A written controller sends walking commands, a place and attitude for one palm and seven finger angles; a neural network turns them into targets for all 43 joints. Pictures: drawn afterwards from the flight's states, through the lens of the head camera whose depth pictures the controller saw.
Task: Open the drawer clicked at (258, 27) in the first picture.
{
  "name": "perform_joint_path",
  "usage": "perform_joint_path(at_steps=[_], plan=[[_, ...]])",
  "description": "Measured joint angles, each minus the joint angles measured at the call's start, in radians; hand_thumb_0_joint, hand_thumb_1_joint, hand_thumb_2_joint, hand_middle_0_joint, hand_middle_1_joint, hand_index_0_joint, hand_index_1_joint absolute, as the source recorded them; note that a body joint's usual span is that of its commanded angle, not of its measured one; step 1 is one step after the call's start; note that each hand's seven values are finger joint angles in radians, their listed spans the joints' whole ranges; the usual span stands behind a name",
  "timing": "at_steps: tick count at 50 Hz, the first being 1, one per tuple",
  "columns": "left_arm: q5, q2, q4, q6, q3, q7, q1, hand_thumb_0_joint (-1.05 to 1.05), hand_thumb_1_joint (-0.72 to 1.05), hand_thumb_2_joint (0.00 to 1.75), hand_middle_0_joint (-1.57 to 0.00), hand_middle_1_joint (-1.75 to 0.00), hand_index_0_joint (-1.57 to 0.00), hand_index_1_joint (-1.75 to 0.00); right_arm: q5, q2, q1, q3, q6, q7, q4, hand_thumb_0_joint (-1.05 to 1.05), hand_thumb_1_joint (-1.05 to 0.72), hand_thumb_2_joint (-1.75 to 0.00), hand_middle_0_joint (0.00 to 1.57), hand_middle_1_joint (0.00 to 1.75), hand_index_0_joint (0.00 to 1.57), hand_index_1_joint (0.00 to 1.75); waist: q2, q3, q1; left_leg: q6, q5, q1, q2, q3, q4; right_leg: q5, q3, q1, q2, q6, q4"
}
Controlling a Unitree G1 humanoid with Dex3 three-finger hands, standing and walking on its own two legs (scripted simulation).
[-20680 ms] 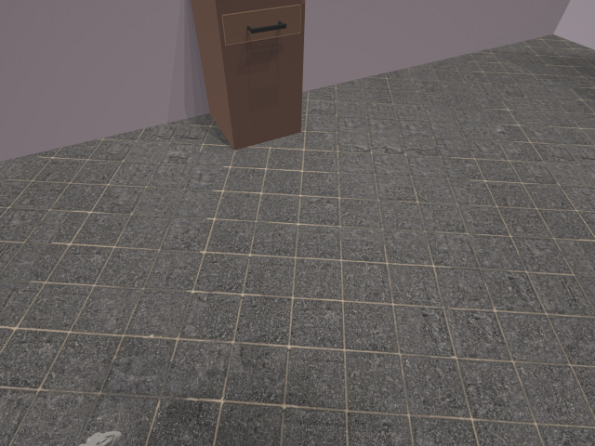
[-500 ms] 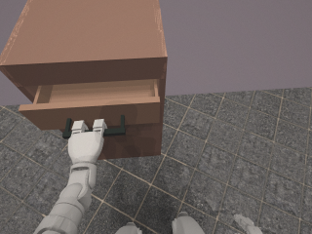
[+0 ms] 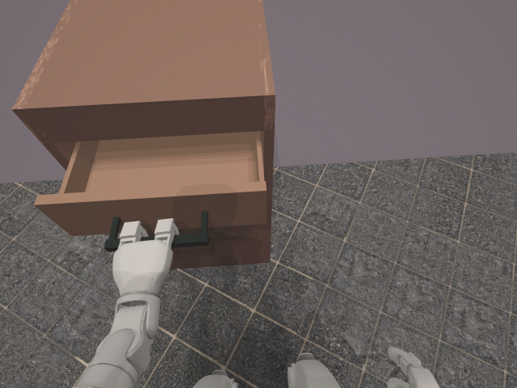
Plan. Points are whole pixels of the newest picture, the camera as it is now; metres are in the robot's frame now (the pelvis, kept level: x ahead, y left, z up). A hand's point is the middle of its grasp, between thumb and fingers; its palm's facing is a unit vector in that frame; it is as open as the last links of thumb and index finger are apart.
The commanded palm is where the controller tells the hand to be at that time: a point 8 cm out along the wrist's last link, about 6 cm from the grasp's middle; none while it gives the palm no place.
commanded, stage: pull the drawer open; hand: left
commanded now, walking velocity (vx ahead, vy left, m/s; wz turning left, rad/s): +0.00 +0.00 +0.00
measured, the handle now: (159, 231) +0.38 +0.19 -0.04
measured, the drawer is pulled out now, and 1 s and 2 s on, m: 0.13 0.21 0.28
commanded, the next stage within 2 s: none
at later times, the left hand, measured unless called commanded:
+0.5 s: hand (153, 294) +0.28 +0.19 -0.07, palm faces -0.02 -0.06 -1.00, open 5.6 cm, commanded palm +0.22 +0.20 -0.02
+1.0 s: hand (151, 320) +0.24 +0.18 -0.07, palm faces -0.02 -0.07 -1.00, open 5.6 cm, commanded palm +0.18 +0.19 -0.02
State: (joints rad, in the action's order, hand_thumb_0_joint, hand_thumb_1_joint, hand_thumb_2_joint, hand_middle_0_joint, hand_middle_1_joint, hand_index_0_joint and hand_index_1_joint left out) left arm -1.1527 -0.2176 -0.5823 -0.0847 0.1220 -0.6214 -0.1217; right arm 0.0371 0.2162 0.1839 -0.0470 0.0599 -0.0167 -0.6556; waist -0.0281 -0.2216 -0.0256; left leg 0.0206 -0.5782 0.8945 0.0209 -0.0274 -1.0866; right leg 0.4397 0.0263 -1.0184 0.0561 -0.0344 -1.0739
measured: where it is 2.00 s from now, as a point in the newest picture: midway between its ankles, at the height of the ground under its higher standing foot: outside the picture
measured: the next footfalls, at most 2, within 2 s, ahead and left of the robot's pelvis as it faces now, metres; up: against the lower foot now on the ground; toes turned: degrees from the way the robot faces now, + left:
none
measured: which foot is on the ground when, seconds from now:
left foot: down 0.00-1.00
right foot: down 0.00-1.00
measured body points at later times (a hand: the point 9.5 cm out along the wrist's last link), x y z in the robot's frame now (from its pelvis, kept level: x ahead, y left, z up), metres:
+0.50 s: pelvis +0.00 -0.01 +0.00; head +0.09 -0.03 +0.44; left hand +0.27 +0.19 -0.01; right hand +0.17 -0.25 -0.13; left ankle -0.04 +0.11 -0.66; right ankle +0.03 -0.10 -0.66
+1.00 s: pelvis +0.00 -0.01 -0.01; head +0.08 -0.03 +0.43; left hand +0.23 +0.18 -0.01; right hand +0.19 -0.24 -0.13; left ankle -0.04 +0.11 -0.66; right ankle +0.03 -0.10 -0.66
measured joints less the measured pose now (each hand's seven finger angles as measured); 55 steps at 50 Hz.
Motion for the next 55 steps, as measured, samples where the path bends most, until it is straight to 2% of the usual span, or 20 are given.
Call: perform_joint_path(at_steps=[11,42,55], plan=[[-0.005,0.009,0.037,-0.002,0.013,-0.014,0.046,0.01,0.78,0.85,-0.27,-1.29,-0.34,-1.29,0.000,0.002,-0.021,0.002,-0.008,0.005,0.003,0.00,-0.91,-0.89,0.20,0.30,0.20,0.30,0.004,0.005,0.016,-0.006,0.001,-0.002,0.003,0.005,-0.006,0.005,-0.005,0.000,-0.004,-0.007,-0.014],[-0.016,0.014,0.250,0.019,0.017,-0.027,0.307,0.01,0.78,0.84,-0.26,-1.28,-0.35,-1.27,0.004,-0.005,-0.063,0.018,-0.017,-0.002,0.044,0.01,-0.91,-0.89,0.20,0.30,0.20,0.30,0.010,-0.004,0.031,-0.013,-0.024,-0.025,0.001,-0.008,-0.017,0.034,0.008,0.007,0.003,-0.014,-0.047],[-0.023,0.013,0.298,0.044,0.018,-0.031,0.366,0.01,0.78,0.84,-0.25,-1.29,-0.36,-1.27,0.010,-0.008,-0.073,0.028,-0.023,0.000,0.049,0.01,-0.91,-0.89,0.20,0.30,0.20,0.30,0.012,-0.002,0.043,-0.016,-0.032,-0.015,0.002,-0.005,-0.043,0.043,0.003,-0.004,0.001,-0.018,-0.074]])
